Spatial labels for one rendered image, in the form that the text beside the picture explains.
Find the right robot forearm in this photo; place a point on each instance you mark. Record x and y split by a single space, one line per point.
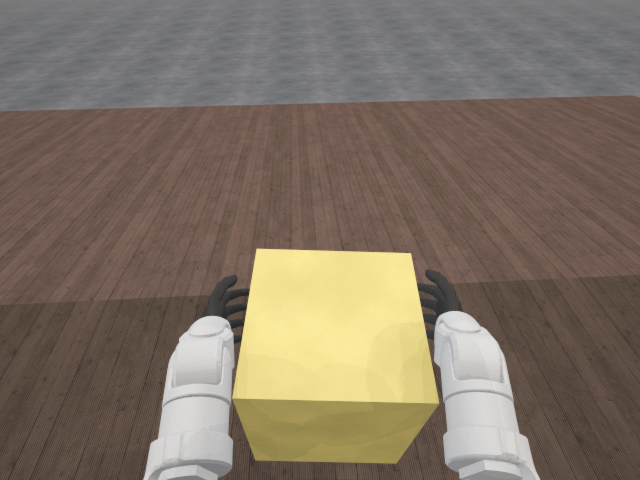
482 441

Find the carton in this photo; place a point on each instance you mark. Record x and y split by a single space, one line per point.
334 363

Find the robot right hand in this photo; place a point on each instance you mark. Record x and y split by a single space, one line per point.
445 294

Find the left robot forearm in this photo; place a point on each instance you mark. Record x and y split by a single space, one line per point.
193 441

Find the robot left hand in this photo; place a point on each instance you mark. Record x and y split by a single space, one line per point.
219 298

